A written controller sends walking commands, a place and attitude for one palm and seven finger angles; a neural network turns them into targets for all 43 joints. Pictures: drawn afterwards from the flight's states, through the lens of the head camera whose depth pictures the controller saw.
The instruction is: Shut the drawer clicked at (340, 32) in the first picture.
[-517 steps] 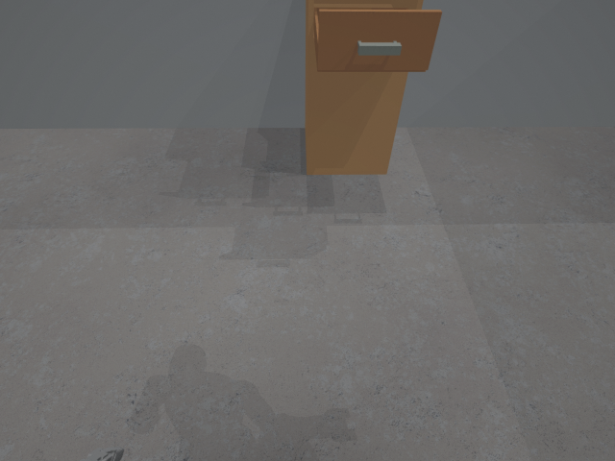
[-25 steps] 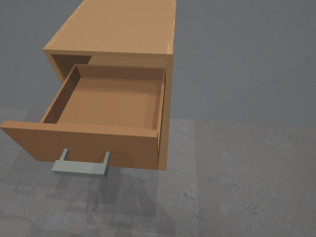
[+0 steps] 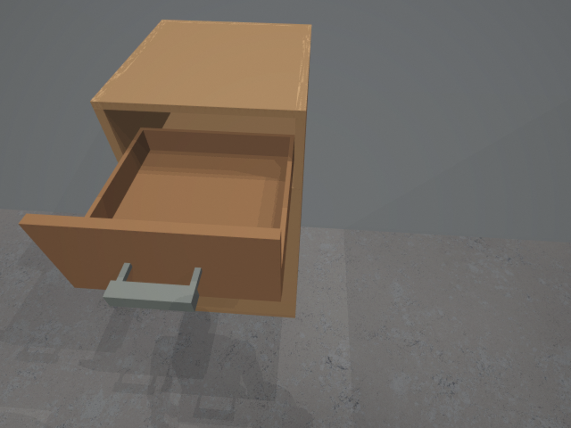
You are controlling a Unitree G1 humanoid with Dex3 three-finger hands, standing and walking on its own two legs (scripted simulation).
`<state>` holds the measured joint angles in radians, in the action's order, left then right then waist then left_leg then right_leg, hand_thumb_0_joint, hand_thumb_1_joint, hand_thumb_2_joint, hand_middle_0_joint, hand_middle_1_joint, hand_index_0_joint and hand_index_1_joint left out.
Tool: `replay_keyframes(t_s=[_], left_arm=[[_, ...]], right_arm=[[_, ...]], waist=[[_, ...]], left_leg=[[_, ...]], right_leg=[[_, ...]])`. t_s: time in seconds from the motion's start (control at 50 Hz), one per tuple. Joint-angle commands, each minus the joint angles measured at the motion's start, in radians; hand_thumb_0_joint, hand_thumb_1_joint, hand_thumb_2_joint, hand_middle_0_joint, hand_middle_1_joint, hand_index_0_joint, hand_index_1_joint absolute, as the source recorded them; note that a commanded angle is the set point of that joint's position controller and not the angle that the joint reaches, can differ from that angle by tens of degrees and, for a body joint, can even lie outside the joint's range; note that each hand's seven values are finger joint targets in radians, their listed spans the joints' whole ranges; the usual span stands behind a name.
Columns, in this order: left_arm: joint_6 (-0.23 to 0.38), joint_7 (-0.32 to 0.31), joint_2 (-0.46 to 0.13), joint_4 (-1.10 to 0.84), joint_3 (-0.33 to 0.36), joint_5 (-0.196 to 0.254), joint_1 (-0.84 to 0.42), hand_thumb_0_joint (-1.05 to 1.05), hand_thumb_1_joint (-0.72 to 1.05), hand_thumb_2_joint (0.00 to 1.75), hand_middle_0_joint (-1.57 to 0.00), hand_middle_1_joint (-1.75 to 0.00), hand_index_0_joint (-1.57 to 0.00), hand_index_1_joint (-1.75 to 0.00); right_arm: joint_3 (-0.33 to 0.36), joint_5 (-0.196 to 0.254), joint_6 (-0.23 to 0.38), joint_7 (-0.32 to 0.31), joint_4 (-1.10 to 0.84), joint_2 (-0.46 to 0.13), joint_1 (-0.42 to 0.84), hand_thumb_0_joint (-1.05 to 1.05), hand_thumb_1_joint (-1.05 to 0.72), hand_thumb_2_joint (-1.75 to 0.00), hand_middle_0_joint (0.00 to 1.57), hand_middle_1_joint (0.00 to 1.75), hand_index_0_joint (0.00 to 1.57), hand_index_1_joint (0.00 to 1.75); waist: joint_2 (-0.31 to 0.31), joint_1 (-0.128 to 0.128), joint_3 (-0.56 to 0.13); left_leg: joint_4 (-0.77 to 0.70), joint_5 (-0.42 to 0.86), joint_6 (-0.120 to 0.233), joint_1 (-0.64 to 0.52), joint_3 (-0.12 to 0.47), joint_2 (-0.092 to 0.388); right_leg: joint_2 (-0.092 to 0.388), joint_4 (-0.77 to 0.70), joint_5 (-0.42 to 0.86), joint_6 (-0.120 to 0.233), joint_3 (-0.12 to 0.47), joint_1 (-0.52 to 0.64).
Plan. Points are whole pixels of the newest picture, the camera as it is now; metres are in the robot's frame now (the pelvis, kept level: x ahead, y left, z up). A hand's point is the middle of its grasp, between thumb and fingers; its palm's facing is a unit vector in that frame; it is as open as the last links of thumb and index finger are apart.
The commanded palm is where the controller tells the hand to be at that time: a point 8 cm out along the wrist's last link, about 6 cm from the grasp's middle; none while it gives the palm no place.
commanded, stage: come to a stop and stand still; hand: left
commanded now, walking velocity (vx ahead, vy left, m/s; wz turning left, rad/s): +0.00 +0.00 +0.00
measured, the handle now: (157, 283) +0.31 +0.23 +0.01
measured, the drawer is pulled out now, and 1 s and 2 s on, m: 0.30 0.30 0.30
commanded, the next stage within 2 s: look again from close up in 0.92 s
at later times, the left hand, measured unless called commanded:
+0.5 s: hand out of the picture +0.00 +0.20 -0.18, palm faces +0.05 -0.98 -0.19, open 7.4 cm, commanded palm none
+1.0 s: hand out of the picture -0.01 +0.19 -0.18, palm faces +0.04 -0.99 -0.15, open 7.4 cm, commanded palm none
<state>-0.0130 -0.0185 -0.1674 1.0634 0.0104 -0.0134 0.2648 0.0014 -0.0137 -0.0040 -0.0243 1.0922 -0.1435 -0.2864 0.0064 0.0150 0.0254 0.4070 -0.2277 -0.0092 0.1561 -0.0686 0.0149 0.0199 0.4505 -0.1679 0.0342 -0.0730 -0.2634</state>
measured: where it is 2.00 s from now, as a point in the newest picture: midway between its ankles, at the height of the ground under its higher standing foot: outside the picture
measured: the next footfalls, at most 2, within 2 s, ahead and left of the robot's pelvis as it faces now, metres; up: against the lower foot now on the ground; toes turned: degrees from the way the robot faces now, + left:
none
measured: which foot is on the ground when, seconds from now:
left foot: down 0.00-1.00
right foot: down 0.00-1.00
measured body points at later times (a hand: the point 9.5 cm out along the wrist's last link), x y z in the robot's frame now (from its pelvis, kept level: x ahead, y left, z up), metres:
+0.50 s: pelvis -0.01 +0.03 -0.01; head -0.02 +0.03 +0.44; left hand -0.01 +0.25 -0.16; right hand -0.03 -0.18 -0.17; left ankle +0.00 +0.13 -0.74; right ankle +0.05 -0.09 -0.74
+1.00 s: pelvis +0.00 +0.04 +0.00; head +0.00 +0.04 +0.45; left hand -0.01 +0.24 -0.16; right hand +0.00 -0.18 -0.16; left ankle +0.00 +0.13 -0.74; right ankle +0.05 -0.09 -0.74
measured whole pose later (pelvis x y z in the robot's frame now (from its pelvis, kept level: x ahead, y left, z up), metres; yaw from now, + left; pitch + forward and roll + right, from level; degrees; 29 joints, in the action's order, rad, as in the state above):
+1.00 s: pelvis +0.00 +0.04 +0.00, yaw +0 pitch -2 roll +1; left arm 0.01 -0.03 -0.12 1.11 -0.01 -0.01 0.32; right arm -0.01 0.00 0.02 -0.03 1.13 -0.13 -0.29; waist 0.02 0.00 0.03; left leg 0.42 -0.25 0.04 0.14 -0.08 -0.02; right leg 0.06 0.44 -0.17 -0.02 -0.05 -0.23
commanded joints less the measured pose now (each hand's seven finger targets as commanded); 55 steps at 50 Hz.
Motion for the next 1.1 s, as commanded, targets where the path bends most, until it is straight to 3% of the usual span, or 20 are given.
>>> replay_keyframes(t_s=[0.0,0.02,0.04,0.06,0.08,0.12,0.16,0.2,0.24,0.36,0.5,0.58,0.66,0.78,1.08], left_arm=[[0.025,-0.009,-0.088,-0.023,0.018,0.0,0.049,0.0,0.9,0.9,-0.2,-0.3,-0.2,-0.3],[0.048,-0.05,-0.117,0.012,0.01,-0.01,0.154,0.0,0.9,0.9,-0.2,-0.3,-0.2,-0.3],[0.052,-0.043,-0.155,0.015,0.004,0.0,0.112,0.0,0.9,0.9,-0.2,-0.3,-0.2,-0.3],[0.058,-0.039,-0.15,-0.016,0.007,0.005,0.104,0.0,0.9,0.9,-0.2,-0.3,-0.2,-0.3],[0.057,-0.035,-0.137,-0.024,0.006,0.003,0.078,0.0,0.9,0.9,-0.2,-0.3,-0.2,-0.3],[0.045,-0.029,-0.12,-0.031,0.007,0.002,0.054,0.0,0.9,0.9,-0.2,-0.3,-0.2,-0.3],[0.03,-0.028,-0.106,-0.038,0.009,-0.001,0.052,0.0,0.9,0.9,-0.2,-0.3,-0.2,-0.3],[0.025,-0.027,-0.1,-0.041,0.014,-0.003,0.071,0.0,0.9,0.9,-0.2,-0.3,-0.2,-0.3],[0.023,-0.028,-0.096,-0.048,0.017,-0.003,0.083,0.0,0.9,0.9,-0.2,-0.3,-0.2,-0.3],[0.028,-0.024,-0.061,-0.045,0.01,-0.003,0.106,0.0,0.9,0.9,-0.2,-0.3,-0.2,-0.3],[0.038,-0.022,-0.049,-0.028,0.002,0.0,0.111,0.0,0.9,0.9,-0.2,-0.3,-0.2,-0.3],[0.042,-0.023,-0.053,-0.018,0.0,0.001,0.104,0.0,0.9,0.9,-0.2,-0.3,-0.2,-0.3],[0.04,-0.023,-0.049,-0.007,-0.003,0.001,0.105,0.0,0.9,0.9,-0.2,-0.3,-0.2,-0.3],[0.042,-0.024,-0.043,0.01,-0.005,0.0,0.116,0.0,0.9,0.9,-0.2,-0.3,-0.2,-0.3],[0.042,-0.026,-0.032,0.025,-0.004,0.0,0.131,0.0,0.9,0.9,-0.2,-0.3,-0.2,-0.3]], right_arm=[[0.006,-0.004,0.012,0.003,-0.006,-0.054,-0.102,0.0,-0.9,-0.9,0.2,0.3,0.2,0.3],[0.021,0.001,0.029,0.012,-0.074,-0.132,0.029,0.0,-0.9,-0.9,0.2,0.3,0.2,0.3],[0.014,0.008,0.026,0.006,-0.093,-0.094,-0.004,0.0,-0.9,-0.9,0.2,0.3,0.2,0.3],[0.015,0.005,0.025,0.006,-0.082,-0.061,-0.103,0.0,-0.9,-0.9,0.2,0.3,0.2,0.3],[0.015,0.004,0.025,0.004,-0.067,-0.063,-0.113,0.0,-0.9,-0.9,0.2,0.3,0.2,0.3],[0.018,0.002,0.013,0.006,-0.059,-0.065,-0.113,0.0,-0.9,-0.9,0.2,0.3,0.2,0.3],[0.022,-0.005,0.005,0.009,-0.062,-0.072,-0.122,0.0,-0.9,-0.9,0.2,0.3,0.2,0.3],[0.026,-0.008,0.003,0.011,-0.064,-0.074,-0.136,0.0,-0.9,-0.9,0.2,0.3,0.2,0.3],[0.025,-0.01,0.007,0.01,-0.065,-0.07,-0.146,0.0,-0.9,-0.9,0.2,0.3,0.2,0.3],[0.02,-0.008,0.022,0.007,-0.067,-0.074,-0.117,0.0,-0.9,-0.9,0.2,0.3,0.2,0.3],[0.012,-0.001,0.036,0.003,-0.044,-0.075,-0.108,0.0,-0.9,-0.9,0.2,0.3,0.2,0.3],[0.01,0.003,0.036,0.003,-0.027,-0.071,-0.105,0.0,-0.9,-0.9,0.2,0.3,0.2,0.3],[0.009,0.004,0.036,0.001,-0.017,-0.075,-0.091,0.0,-0.9,-0.9,0.2,0.3,0.2,0.3],[0.007,0.005,0.035,0.0,0.0,-0.072,-0.078,0.0,-0.9,-0.9,0.2,0.3,0.2,0.3],[0.004,0.005,0.036,-0.002,0.026,-0.063,-0.078,0.0,-0.9,-0.9,0.2,0.3,0.2,0.3]], waist=[[0.013,-0.01,0.067],[0.003,0.033,0.05],[-0.008,-0.028,0.014],[0.009,-0.049,-0.126],[0.006,-0.05,-0.141],[0.051,-0.047,-0.005],[0.051,-0.046,0.102],[0.031,-0.042,0.123],[0.017,-0.037,0.094],[-0.025,-0.013,0.109],[-0.018,-0.01,0.062],[0.011,-0.017,0.051],[-0.02,-0.017,0.063],[0.005,-0.016,0.062],[-0.01,-0.012,0.068]], left_leg=[[-0.109,-0.101,0.028,0.083,0.074,0.063],[0.101,-0.04,0.0,0.132,0.025,0.09],[0.084,-0.045,-0.023,0.077,0.034,0.047],[0.064,-0.096,-0.002,0.02,0.035,0.04],[0.062,-0.065,0.004,0.013,0.039,0.038],[0.052,-0.087,0.016,0.061,0.056,0.043],[0.022,-0.134,0.027,0.121,0.075,0.048],[-0.001,-0.191,0.037,0.172,0.09,0.044],[-0.031,-0.201,0.041,0.177,0.103,0.053],[-0.103,-0.239,0.047,0.258,0.148,0.071],[-0.104,-0.112,0.046,0.192,0.138,0.079],[-0.086,-0.045,0.042,0.146,0.12,0.074],[-0.099,-0.037,0.042,0.126,0.122,0.081],[-0.101,-0.017,0.041,0.1,0.112,0.079],[-0.114,0.004,0.04,0.083,0.108,0.08]], right_leg=[[0.092,-0.169,-0.215,0.0,0.149,-0.006],[0.143,-0.094,0.166,-0.024,0.161,0.055],[0.207,-0.092,0.281,0.029,0.208,0.035],[0.205,-0.075,0.151,0.054,0.215,0.087],[0.184,-0.071,0.066,0.055,0.192,0.087],[0.151,-0.131,-0.243,0.041,0.181,-0.035],[0.126,-0.13,-0.344,0.026,0.166,-0.118],[0.11,-0.115,-0.376,0.02,0.164,-0.129],[0.098,-0.085,-0.348,0.018,0.146,-0.106],[0.078,-0.048,-0.216,0.005,0.117,-0.013],[0.089,-0.041,-0.04,0.0,0.105,0.057],[0.098,-0.055,-0.012,-0.001,0.11,0.058],[0.095,-0.056,0.0,-0.005,0.105,0.049],[0.099,-0.068,0.02,-0.008,0.108,0.054],[0.1,-0.078,0.039,-0.009,0.104,0.068]])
